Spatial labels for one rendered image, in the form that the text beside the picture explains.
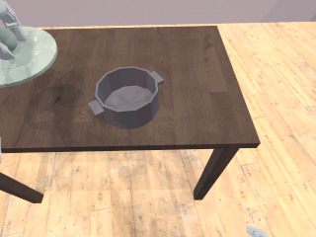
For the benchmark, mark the lid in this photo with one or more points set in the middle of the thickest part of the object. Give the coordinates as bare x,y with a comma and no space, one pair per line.
32,57

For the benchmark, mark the knob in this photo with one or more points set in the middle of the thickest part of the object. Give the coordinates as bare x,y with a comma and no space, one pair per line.
8,38

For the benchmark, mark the table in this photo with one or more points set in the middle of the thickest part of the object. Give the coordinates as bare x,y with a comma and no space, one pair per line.
200,103

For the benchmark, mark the pot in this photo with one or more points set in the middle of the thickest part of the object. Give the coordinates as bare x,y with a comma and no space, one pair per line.
128,97

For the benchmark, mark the robot left hand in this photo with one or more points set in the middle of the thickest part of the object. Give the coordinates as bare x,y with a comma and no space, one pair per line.
11,22

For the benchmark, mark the robot right hand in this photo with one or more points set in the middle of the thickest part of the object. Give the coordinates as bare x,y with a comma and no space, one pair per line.
255,232

